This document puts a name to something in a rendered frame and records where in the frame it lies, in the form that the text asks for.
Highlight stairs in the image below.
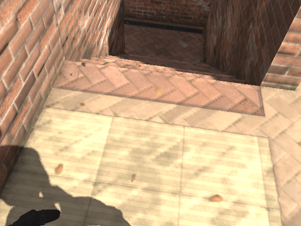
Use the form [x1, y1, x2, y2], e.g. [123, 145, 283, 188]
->
[79, 53, 247, 85]

